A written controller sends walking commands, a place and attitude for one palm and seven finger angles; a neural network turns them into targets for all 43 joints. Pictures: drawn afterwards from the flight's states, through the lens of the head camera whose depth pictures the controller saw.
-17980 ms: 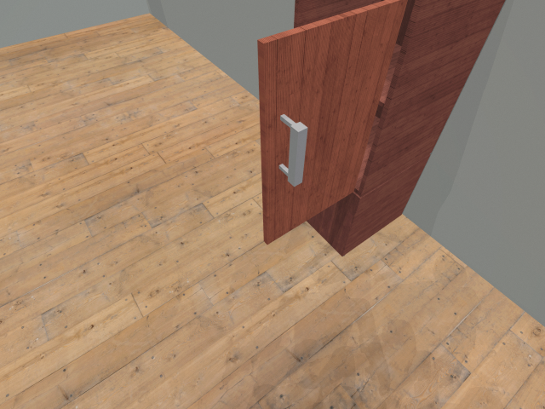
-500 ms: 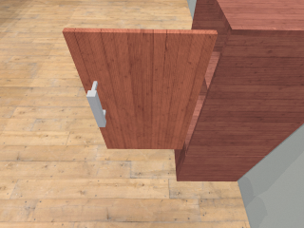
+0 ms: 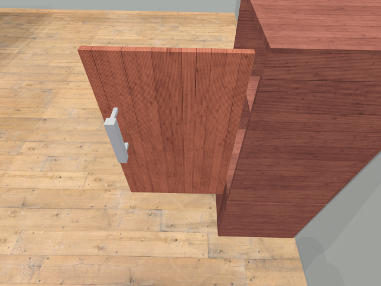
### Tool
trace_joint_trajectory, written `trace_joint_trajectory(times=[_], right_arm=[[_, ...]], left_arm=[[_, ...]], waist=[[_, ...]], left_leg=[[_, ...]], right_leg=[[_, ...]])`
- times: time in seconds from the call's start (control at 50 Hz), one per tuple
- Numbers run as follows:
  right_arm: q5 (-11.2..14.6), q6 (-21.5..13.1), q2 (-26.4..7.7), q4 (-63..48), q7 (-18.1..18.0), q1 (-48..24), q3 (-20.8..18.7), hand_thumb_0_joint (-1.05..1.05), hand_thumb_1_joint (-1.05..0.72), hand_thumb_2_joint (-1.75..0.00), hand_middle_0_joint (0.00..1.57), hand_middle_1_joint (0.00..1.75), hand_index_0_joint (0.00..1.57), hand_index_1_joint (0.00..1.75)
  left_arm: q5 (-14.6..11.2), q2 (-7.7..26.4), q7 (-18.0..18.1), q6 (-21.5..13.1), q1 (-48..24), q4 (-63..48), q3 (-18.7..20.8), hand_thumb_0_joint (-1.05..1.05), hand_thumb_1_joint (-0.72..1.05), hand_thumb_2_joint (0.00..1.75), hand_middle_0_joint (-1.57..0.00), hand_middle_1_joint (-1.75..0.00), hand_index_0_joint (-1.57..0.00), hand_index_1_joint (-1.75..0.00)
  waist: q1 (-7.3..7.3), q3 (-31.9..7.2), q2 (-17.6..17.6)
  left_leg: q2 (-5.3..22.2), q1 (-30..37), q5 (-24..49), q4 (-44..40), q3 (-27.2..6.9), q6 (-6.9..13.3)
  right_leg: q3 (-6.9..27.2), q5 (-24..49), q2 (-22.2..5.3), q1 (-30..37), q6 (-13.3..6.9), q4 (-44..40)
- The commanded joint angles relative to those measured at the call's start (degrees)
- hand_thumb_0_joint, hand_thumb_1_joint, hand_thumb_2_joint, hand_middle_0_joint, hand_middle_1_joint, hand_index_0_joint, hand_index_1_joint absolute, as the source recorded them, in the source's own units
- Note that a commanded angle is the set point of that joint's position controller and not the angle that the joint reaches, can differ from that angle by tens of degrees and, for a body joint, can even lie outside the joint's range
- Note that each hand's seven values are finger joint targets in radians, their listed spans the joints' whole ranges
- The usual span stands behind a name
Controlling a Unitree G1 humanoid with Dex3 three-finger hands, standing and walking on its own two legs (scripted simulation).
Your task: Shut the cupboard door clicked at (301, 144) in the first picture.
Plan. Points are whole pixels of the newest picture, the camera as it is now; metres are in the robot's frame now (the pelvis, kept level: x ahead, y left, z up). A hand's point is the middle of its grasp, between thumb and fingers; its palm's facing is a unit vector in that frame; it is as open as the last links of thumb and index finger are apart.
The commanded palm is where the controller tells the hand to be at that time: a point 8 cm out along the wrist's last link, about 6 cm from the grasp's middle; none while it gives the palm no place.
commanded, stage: come to a stop and stand still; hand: left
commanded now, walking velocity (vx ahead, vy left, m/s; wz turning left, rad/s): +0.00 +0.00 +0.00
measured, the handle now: (119, 136) +0.47 +0.22 +0.01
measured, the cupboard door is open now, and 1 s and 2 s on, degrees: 90 90 90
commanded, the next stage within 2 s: look again from close up in 0.04 s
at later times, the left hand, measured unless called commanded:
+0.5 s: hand out of the picture +0.02 +0.21 -0.18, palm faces +0.02 -0.98 -0.21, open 7.3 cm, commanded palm none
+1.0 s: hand (93, 231) +0.22 +0.21 +0.00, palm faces +0.16 -0.99 -0.04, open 7.0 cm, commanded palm +0.12 +0.27 -0.06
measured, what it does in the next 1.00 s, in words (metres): steps on the spot: right foot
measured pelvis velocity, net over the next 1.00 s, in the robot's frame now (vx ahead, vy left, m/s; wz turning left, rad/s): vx -0.01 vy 0.05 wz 0.04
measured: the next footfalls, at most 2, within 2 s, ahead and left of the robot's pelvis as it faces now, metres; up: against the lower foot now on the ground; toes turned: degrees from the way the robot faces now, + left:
right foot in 0.94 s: +0.06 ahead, -0.05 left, +0.00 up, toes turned +0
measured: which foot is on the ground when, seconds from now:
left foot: down 0.00-1.00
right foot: down 0.00-0.82, up 0.84-0.92, down 0.94-1.00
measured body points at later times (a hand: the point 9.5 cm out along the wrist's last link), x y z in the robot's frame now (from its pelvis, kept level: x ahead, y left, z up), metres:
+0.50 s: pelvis +0.01 +0.03 -0.01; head +0.01 +0.04 +0.44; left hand +0.02 +0.26 -0.16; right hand +0.02 -0.19 -0.17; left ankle +0.01 +0.13 -0.74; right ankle -0.04 -0.07 -0.74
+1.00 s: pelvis -0.01 +0.05 -0.03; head -0.01 +0.03 +0.42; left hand +0.21 +0.27 +0.01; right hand +0.12 -0.20 -0.13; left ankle +0.01 +0.13 -0.74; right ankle +0.02 -0.05 -0.74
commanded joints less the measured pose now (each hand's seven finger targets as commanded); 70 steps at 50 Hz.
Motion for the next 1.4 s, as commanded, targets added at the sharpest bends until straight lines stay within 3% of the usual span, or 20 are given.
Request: trace_joint_trajectory(times=[0.0,0.1,0.12,0.14,0.2,0.26,0.3,0.44,0.72,0.74,0.76,0.78,0.8,0.82,0.88,0.98,1.04,1.14,1.3,1.38], right_arm=[[0.43,-0.76,-3.93,-1.17,-0.52,3.47,-0.73,0.0,-0.9,-0.9,0.2,0.3,0.2,0.3],[0.51,-0.97,-3.62,-1.27,-0.73,3.74,-0.72,0.0,-0.9,-0.9,0.2,0.3,0.2,0.3],[0.82,-2.74,-5.8,-6.58,-0.07,-4.72,-0.49,0.0,-0.9,-0.9,0.2,0.3,0.2,0.3],[0.51,-1.76,-3.54,-8.37,0.3,-0.14,-0.57,0.0,-0.9,-0.9,0.2,0.3,0.2,0.3],[0.46,-2.15,-2.63,-8.28,0.56,1.75,-0.28,0.0,-0.9,-0.9,0.2,0.3,0.2,0.3],[0.51,-2.71,-4.46,-7.94,0.14,4.64,-0.21,0.0,-0.9,-0.9,0.2,0.3,0.2,0.3],[0.27,-3.26,-5.87,-7.59,-0.24,4.22,-0.02,0.0,-0.9,-0.9,0.2,0.3,0.2,0.3],[0.28,-2.58,-7.83,-8.61,-0.05,1.36,0.49,0.0,-0.9,-0.9,0.2,0.3,0.2,0.3],[0.54,-3.11,-10.2,-7.2,-0.18,0.32,0.6,0.0,-0.9,-0.9,0.2,0.3,0.2,0.3],[1.02,-3.14,-11.87,-11.11,0.21,-3.19,0.14,0.0,-0.9,-0.9,0.2,0.3,0.2,0.3],[2.2,-14.21,-24.1,-25.69,-3.84,3.67,-3.22,0.0,-0.9,-0.9,0.2,0.3,0.2,0.3],[5.57,-20.19,-16.22,-25.02,-5.33,-0.48,1.98,0.0,-0.9,-0.9,0.2,0.3,0.2,0.3],[3.93,-21.56,-16.03,-22.39,-4.9,-1.43,0.42,0.0,-0.9,-0.9,0.2,0.3,0.2,0.3],[3.44,-21.63,-12.63,-20.64,-2.49,-1.14,-0.45,0.0,-0.9,-0.9,0.2,0.3,0.2,0.3],[2.73,-22.57,-15.91,-29.48,0.0,-4.63,-2.93,0.0,-0.9,-0.9,0.2,0.3,0.2,0.3],[1.52,-19.91,-15.52,-37.53,2.01,-9.48,-4.66,0.0,-0.9,-0.9,0.2,0.3,0.2,0.3],[2.1,-18.01,-15.81,-43.5,2.81,-12.28,-5.17,0.0,-0.9,-0.9,0.2,0.3,0.2,0.3],[2.28,-17.76,-15.2,-49.65,2.17,-11.79,-4.26,0.0,-0.9,-0.9,0.2,0.3,0.2,0.3],[2.57,-20.78,-16.34,-44.15,-1.24,-7.27,-2.58,0.0,-0.9,-0.9,0.2,0.3,0.2,0.3],[4.61,-17.51,-16.09,-47.1,-2.24,-7.2,-2.97,0.0,-0.9,-0.9,0.2,0.3,0.2,0.3]], left_arm=[[0.32,5.22,0.72,-0.77,4.81,-1.39,1.26,0.0,0.9,0.9,-0.2,-0.3,-0.2,-0.3],[0.43,4.58,0.86,-0.88,5.92,-1.05,1.27,0.0,0.9,0.9,-0.2,-0.3,-0.2,-0.3],[1.74,7.43,2.83,-2.94,9.37,0.01,1.01,0.0,0.9,0.9,-0.2,-0.3,-0.2,-0.3],[1.51,9.3,2.5,-3.43,7.16,-2.59,1.3,0.0,0.9,0.9,-0.2,-0.3,-0.2,-0.3],[1.38,8.53,1.96,-3.72,4.63,-4.52,1.48,0.0,0.9,0.9,-0.2,-0.3,-0.2,-0.3],[0.85,6.95,1.83,-3.07,2.99,-5.13,0.92,0.0,0.9,0.9,-0.2,-0.3,-0.2,-0.3],[0.86,5.5,1.71,-2.27,3.75,-5.24,0.71,0.0,0.9,0.9,-0.2,-0.3,-0.2,-0.3],[0.77,7.94,0.95,-0.82,2.72,-5.14,0.49,0.0,0.9,0.9,-0.2,-0.3,-0.2,-0.3],[0.67,10.41,0.8,-0.48,1.77,-4.96,0.47,0.0,0.9,0.9,-0.2,-0.3,-0.2,-0.3],[1.57,10.49,2.79,-1.63,4.45,-4.0,0.21,0.0,0.9,0.9,-0.2,-0.3,-0.2,-0.3],[-4.56,44.94,4.76,-16.7,-47.57,-99.22,24.93,0.0,0.9,0.9,-0.2,-0.3,-0.2,-0.3],[-6.09,15.1,4.82,-11.46,-3.06,-78.17,1.15,0.0,0.9,0.9,-0.22,-0.32,-0.22,-0.32],[-8.15,13.76,6.96,-8.64,-3.03,-79.34,2.88,0.0,0.9,0.9,-0.24,-0.34,-0.24,-0.34],[-7.58,-1.32,5.93,-2.06,11.17,-62.25,-5.05,0.0,0.9,0.9,-0.25,-0.36,-0.25,-0.36],[-8.02,4.13,3.49,-8.39,-1.06,-67.28,-1.2,0.0,0.9,0.9,-0.31,-0.42,-0.31,-0.42],[-14.53,7.66,-11.6,-27.6,20.26,-53.21,11.03,0.0,0.9,0.9,-0.4,-0.52,-0.4,-0.52],[-14.95,11.77,-19.34,-34.6,19.06,-54.39,13.6,0.0,0.9,0.9,-0.46,-0.58,-0.46,-0.58],[-15.94,16.77,-15.95,-34.03,5.54,-79.18,15.2,0.0,0.9,0.9,-0.55,-0.68,-0.55,-0.68],[-16.99,12.12,-19.3,-37.81,-1.75,-83.27,4.01,0.0,0.9,0.9,-0.69,-0.84,-0.69,-0.84],[-17.06,16.44,-23.56,-22.6,7.17,-73.52,9.93,0.0,0.9,0.9,-0.77,-0.92,-0.77,-0.92]], waist=[[0.17,3.16,-0.94],[0.24,2.66,-0.84],[3.04,3.98,-2.79],[-1.16,0.47,-2.72],[-0.9,-4.82,-0.21],[-2.03,-4.72,-5.17],[-0.65,-0.38,2.15],[0.58,4.43,-0.45],[0.87,-0.77,0.25],[1.59,2.16,-2.81],[-9.96,-20.79,6.93],[-2.71,-27.74,24.56],[-0.61,-26.09,20.82],[-2.21,-16.68,12.24],[-3.2,-1.15,-0.92],[3.38,-5.21,-21.91],[4.59,-7.16,-11.82],[3.73,-19.83,10.86],[-5.28,-17.24,1.61],[-0.65,-20.06,-5.55]], left_leg=[[3.17,1.74,2.84,-1.98,-3.94,1.34],[3.39,1.88,4.99,-1.54,-3.84,1.47],[2.06,-5.69,1.03,14.5,-1.74,0.05],[0.32,-7.96,-9.26,16.79,-4.77,1.62],[-0.09,-6.41,-8.1,13.79,-2.45,1.53],[1.11,-0.19,2.65,6.31,-4.75,2.58],[3.16,-0.91,11.23,5.14,-6.83,3.7],[2.21,-4.68,1.72,0.0,-8.91,4.43],[2.68,0.79,12.42,-0.23,-8.61,4.87],[3.62,-1.91,22.35,10.08,-8.42,3.42],[2.16,20.82,33.22,10.69,-11.84,2.35],[4.18,30.67,37.44,6.53,-14.36,0.59],[2.99,22.03,39.1,2.31,-13.42,-2.78],[3.3,12.3,30.84,-1.55,-13.31,-1.86],[-0.78,-8.56,0.58,8.01,-11.38,-0.63],[-5.23,-31.56,-11.13,23.94,-6.19,-0.47],[-6.37,-40.29,-15.25,30.2,-4.37,0.33],[-5.04,-34.37,-17.64,31.7,-5.91,2.29],[-3.37,-38.6,-13.8,41.74,-8.79,4.19],[-3.64,-42.16,-12.75,39.21,-7.05,4.08]], right_leg=[[7.91,5.9,-8.36,-7.17,0.99,-7.47],[7.6,10.68,-8.26,-6.2,1.11,-6.26],[13.61,45.64,-12.82,-6.71,5.63,-5.03],[12.0,43.58,-15.01,-3.63,4.1,-3.19],[8.95,43.29,-13.13,0.92,-3.15,0.44],[6.82,30.1,-9.31,-3.47,-1.53,3.66],[6.57,18.56,-6.79,-6.62,-0.36,3.19],[6.46,2.72,-6.36,-7.14,0.45,0.23],[5.69,8.38,-7.63,-3.94,1.59,1.03],[8.66,24.11,-9.32,-8.15,2.54,-0.18],[-0.88,26.05,-2.53,-15.06,2.63,15.97],[-0.77,0.94,-0.17,-21.2,2.77,27.2],[0.63,-3.99,-0.34,-18.5,1.72,26.37],[0.94,-6.57,-1.46,-23.06,2.55,24.53],[-0.31,-2.92,-2.34,-25.48,1.64,14.26],[3.79,-12.13,-3.02,-31.06,0.99,19.11],[11.31,-14.39,-4.97,-30.8,1.08,23.29],[10.08,-20.34,-2.61,-36.99,0.09,27.97],[11.54,-13.12,-1.34,-42.13,2.17,28.56],[15.08,-12.13,-3.95,-30.84,4.54,23.86]])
